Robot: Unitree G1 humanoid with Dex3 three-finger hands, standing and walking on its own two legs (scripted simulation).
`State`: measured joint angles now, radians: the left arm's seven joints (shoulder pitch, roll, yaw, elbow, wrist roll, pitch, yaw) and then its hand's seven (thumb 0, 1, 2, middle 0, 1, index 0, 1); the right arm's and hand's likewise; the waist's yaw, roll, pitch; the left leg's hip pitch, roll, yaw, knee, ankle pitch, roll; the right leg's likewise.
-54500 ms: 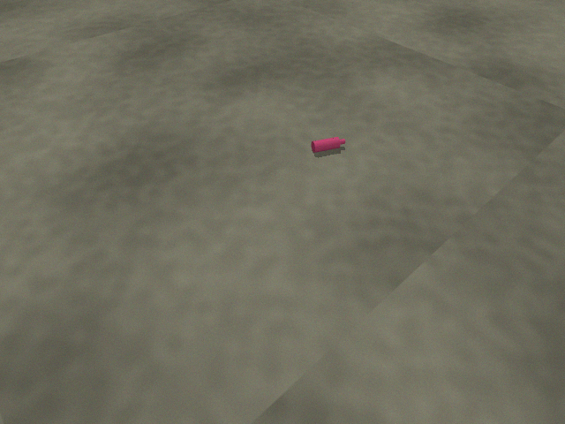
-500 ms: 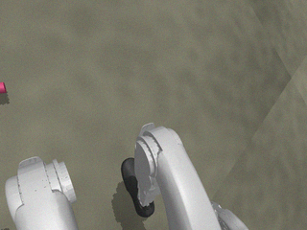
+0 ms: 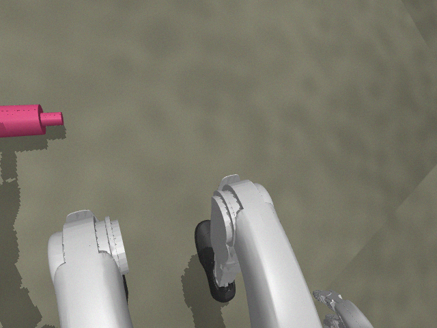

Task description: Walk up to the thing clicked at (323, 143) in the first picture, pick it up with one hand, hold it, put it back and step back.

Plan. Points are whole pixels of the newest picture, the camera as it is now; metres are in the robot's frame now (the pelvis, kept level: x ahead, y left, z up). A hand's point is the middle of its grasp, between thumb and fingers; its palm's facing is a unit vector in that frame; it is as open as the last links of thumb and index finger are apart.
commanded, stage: withdraw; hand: left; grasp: from above
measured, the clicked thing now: (10, 121) +0.53 +0.30 -0.32
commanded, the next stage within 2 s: home in 0.18 s
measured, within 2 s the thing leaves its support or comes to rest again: neither
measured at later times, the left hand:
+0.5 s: hand out of the picture +0.50 +0.36 -0.12, palm faces -0.46 -0.13 -0.88, open 12.3 cm
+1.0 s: hand out of the picture +0.31 +0.28 +0.09, palm faces -0.14 -0.78 -0.61, open 7.4 cm
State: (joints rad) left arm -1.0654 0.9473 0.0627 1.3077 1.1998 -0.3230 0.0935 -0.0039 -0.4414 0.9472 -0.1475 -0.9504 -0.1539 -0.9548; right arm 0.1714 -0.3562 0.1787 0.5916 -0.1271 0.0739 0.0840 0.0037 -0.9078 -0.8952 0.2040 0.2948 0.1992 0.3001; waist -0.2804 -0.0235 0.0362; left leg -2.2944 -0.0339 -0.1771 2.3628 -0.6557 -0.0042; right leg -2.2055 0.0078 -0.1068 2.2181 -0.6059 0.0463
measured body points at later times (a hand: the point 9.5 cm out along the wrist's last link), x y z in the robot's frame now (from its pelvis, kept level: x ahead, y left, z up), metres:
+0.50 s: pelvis +0.01 +0.01 +0.01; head +0.26 +0.09 +0.37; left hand +0.52 +0.36 -0.07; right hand +0.05 -0.25 -0.09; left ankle +0.08 +0.12 -0.31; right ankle +0.12 -0.13 -0.31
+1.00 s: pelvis +0.02 +0.00 +0.19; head +0.16 +0.06 +0.62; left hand +0.32 +0.32 +0.13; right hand +0.24 -0.22 +0.10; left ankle +0.08 +0.12 -0.31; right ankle +0.12 -0.13 -0.31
